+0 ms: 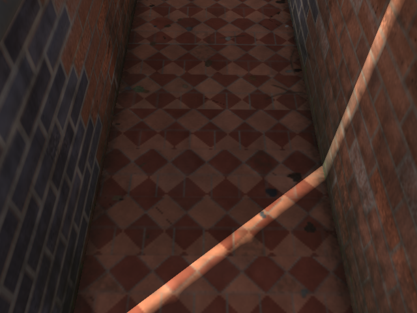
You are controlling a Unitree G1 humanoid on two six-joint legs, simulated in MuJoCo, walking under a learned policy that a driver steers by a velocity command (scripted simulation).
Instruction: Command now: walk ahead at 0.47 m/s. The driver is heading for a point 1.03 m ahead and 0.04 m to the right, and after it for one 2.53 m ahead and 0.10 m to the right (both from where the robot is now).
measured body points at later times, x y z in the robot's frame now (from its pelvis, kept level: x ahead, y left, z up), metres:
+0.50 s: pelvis +0.23 -0.02 -0.01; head +0.25 -0.01 +0.44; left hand +0.31 +0.24 -0.15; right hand +0.33 -0.28 -0.15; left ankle +0.24 +0.14 -0.72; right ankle +0.32 -0.08 -0.74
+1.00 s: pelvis +0.36 -0.03 +0.00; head +0.38 -0.01 +0.45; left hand +0.48 +0.23 -0.14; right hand +0.27 -0.30 -0.11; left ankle +0.27 +0.13 -0.74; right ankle +0.46 -0.21 -0.69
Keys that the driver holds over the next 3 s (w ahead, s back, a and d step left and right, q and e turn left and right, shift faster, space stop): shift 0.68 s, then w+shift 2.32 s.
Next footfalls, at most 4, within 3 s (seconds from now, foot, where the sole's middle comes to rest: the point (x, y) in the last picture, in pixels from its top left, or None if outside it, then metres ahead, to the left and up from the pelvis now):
0.24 right None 0.36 -0.08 -0.78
0.58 left None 0.31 0.13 -0.78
1.10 right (271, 277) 0.55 -0.20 -0.78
1.58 left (200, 173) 0.96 0.02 -0.78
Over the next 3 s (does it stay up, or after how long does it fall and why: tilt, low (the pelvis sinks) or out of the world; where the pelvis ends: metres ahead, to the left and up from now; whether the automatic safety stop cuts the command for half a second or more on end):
stays up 2.20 -0.12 -0.02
